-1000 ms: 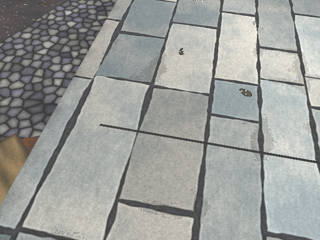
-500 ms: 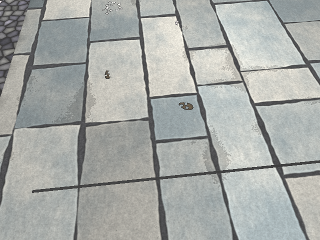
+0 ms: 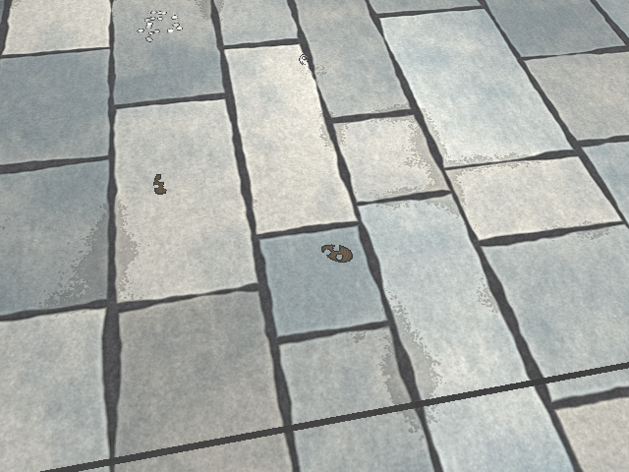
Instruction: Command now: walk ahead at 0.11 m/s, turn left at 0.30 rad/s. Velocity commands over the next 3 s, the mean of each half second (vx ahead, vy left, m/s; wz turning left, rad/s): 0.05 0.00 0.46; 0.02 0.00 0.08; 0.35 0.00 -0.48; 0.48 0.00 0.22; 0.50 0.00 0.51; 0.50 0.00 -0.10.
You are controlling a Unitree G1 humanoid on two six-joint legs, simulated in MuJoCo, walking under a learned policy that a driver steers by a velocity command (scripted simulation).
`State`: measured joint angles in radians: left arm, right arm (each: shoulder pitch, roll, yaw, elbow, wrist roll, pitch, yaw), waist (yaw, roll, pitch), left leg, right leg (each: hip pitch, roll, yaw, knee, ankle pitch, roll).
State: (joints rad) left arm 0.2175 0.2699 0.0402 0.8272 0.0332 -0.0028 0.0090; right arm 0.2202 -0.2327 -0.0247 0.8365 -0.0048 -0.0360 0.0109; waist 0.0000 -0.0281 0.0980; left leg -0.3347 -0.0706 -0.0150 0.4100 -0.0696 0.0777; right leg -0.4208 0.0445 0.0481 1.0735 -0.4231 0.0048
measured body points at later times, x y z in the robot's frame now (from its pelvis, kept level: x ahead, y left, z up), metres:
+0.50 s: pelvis +0.02 -0.04 +0.01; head +0.05 -0.06 +0.46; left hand +0.05 +0.26 -0.09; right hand +0.19 -0.28 -0.13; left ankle -0.03 +0.08 -0.66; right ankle +0.04 -0.12 -0.74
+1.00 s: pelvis -0.02 -0.01 +0.01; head -0.01 +0.01 +0.46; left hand -0.06 +0.26 -0.14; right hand +0.19 -0.20 -0.10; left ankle -0.05 +0.07 -0.74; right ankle -0.01 -0.14 -0.68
